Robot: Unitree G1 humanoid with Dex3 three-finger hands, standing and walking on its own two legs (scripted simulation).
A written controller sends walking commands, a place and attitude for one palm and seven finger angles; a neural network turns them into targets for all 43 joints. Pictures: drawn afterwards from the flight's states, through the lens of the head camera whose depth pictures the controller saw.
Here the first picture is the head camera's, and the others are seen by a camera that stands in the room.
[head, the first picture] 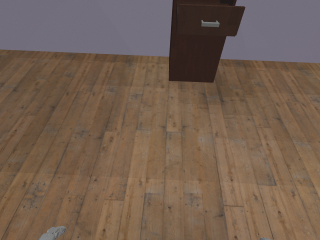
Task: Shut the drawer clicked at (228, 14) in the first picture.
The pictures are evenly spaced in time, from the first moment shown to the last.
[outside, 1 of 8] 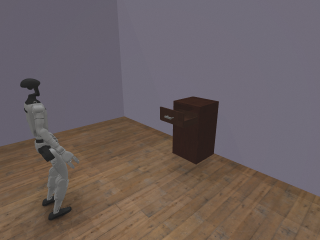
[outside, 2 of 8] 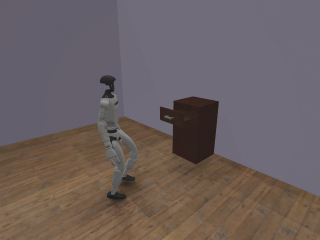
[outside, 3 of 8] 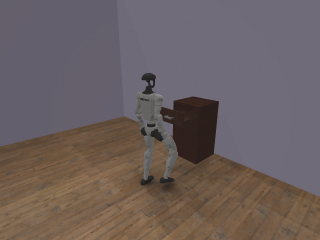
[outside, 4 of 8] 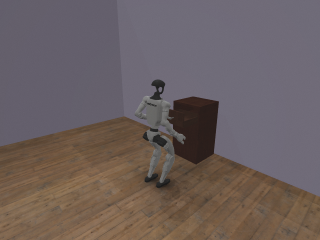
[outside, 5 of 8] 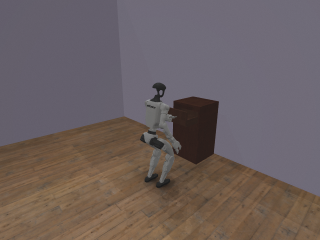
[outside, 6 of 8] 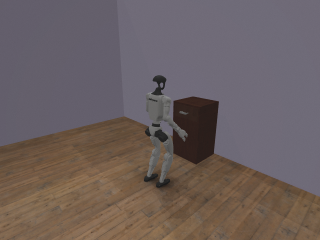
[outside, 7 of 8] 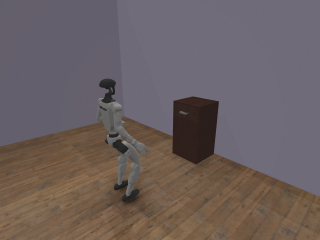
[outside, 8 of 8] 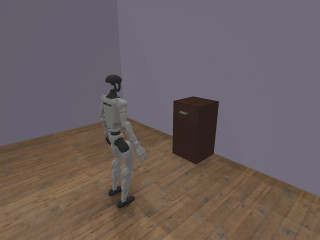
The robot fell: no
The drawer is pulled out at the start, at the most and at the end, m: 0.29 0.29 0.00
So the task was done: yes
